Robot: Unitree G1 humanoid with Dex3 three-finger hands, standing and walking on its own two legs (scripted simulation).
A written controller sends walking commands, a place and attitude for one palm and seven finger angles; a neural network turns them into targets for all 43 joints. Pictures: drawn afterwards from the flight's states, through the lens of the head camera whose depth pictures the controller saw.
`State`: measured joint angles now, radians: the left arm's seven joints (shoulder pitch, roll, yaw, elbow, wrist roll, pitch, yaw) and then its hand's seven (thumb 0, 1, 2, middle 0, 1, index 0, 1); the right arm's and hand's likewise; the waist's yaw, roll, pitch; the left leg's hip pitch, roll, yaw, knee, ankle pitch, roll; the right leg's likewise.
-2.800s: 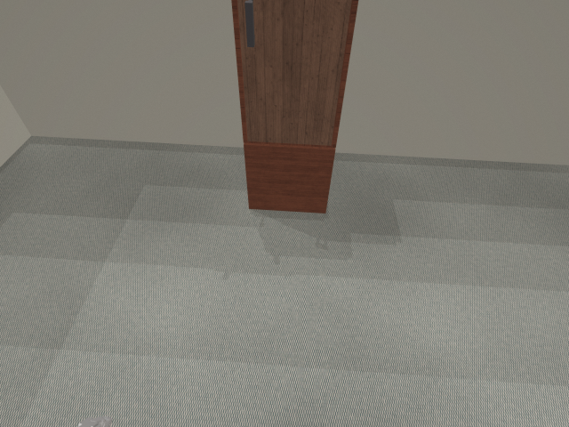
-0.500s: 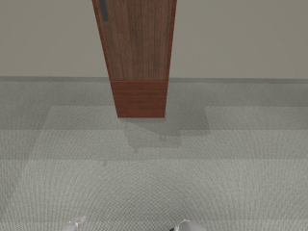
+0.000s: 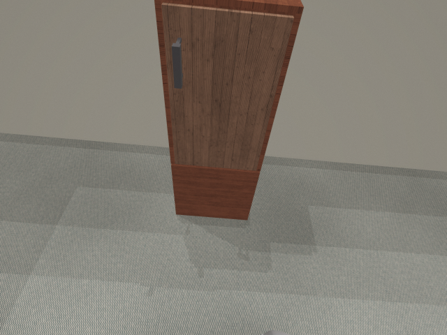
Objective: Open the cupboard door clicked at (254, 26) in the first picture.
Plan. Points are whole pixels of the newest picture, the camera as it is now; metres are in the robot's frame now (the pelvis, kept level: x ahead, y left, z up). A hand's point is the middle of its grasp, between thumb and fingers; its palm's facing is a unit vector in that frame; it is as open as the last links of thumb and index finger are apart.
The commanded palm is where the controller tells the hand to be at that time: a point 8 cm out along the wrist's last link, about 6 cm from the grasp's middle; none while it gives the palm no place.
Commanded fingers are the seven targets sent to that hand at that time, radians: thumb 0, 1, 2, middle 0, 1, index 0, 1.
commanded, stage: take the last steps up to it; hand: left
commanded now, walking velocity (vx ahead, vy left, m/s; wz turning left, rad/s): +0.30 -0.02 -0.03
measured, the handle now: (178, 63) +0.77 +0.19 +0.10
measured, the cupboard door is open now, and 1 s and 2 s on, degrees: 0 0 0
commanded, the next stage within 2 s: come to a stop and stand still in 0.40 s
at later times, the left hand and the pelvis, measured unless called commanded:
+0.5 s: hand (172, 313) +0.20 +0.11 -0.18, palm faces +0.05 -0.98 -0.20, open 7.2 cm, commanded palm none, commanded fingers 0.00 0.90 0.90 -0.20 -0.30 -0.20 -0.30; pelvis +0.17 -0.06 -0.01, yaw +0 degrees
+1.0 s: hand (162, 306) +0.22 +0.14 -0.18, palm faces +0.03 -0.96 -0.27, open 7.4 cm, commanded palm none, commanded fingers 0.00 0.90 0.90 -0.20 -0.30 -0.20 -0.30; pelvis +0.19 -0.06 -0.01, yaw -3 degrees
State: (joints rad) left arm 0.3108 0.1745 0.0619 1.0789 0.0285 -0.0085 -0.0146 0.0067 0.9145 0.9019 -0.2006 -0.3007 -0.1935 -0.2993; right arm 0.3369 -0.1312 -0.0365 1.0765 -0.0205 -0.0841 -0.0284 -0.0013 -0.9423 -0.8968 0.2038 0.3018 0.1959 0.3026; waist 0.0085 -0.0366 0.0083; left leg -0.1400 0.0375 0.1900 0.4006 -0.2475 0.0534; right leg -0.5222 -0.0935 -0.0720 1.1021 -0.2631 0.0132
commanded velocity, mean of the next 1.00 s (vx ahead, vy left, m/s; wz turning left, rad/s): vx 0.02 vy -0.01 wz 0.01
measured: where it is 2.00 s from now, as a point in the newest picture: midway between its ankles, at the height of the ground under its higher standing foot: outside the picture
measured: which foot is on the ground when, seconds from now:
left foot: down 0.00-0.26, up 0.28-0.60, down 0.62-1.00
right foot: up 0.00-0.24, down 0.26-0.74, up 0.76-1.00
